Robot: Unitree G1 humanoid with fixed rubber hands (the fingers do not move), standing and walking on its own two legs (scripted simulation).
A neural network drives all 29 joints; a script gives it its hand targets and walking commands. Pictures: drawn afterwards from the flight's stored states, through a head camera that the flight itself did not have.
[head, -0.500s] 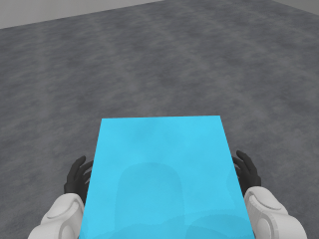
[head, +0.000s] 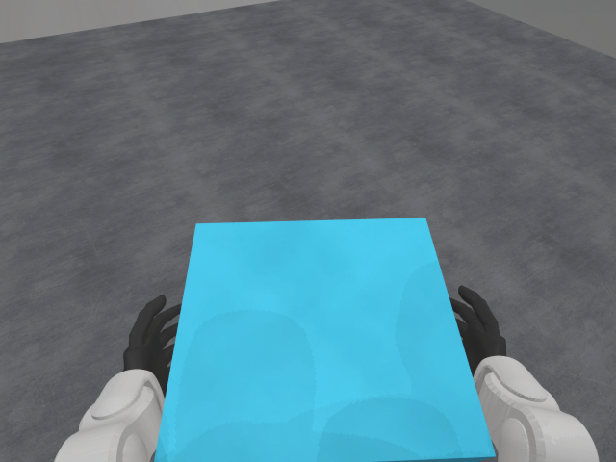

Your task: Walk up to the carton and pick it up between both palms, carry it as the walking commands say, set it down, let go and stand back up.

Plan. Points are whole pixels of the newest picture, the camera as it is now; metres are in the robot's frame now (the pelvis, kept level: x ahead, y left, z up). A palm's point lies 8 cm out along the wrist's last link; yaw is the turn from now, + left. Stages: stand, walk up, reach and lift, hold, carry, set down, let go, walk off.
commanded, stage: carry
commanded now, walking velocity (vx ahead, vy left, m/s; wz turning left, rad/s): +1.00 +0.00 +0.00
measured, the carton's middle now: (314, 364) +0.25 +0.00 +0.02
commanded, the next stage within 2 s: none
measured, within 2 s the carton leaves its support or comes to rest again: neither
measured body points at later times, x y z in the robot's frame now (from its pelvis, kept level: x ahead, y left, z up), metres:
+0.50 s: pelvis +0.46 +0.02 +0.00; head +0.46 +0.01 +0.45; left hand +0.69 +0.20 +0.08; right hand +0.69 -0.16 +0.08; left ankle +0.61 +0.15 -0.72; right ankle +0.27 -0.11 -0.73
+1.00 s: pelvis +0.84 +0.02 -0.01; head +0.86 +0.01 +0.43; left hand +1.08 +0.20 +0.07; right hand +1.10 -0.15 +0.06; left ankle +0.66 +0.14 -0.69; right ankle +0.99 -0.05 -0.73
